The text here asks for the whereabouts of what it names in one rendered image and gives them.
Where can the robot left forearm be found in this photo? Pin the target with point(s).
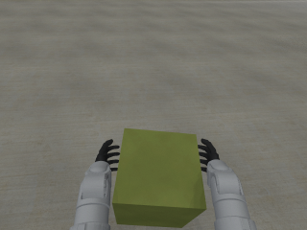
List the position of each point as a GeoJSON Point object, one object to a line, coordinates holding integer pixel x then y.
{"type": "Point", "coordinates": [92, 209]}

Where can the robot right hand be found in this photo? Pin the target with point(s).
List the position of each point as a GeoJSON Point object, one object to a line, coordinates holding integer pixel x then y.
{"type": "Point", "coordinates": [210, 155]}

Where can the robot left hand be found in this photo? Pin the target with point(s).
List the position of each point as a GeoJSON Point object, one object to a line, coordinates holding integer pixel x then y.
{"type": "Point", "coordinates": [103, 154]}

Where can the carton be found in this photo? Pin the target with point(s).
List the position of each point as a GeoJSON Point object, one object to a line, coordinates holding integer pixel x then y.
{"type": "Point", "coordinates": [159, 180]}

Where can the robot right forearm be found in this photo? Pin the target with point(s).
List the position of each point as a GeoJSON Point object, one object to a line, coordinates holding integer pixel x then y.
{"type": "Point", "coordinates": [228, 198]}

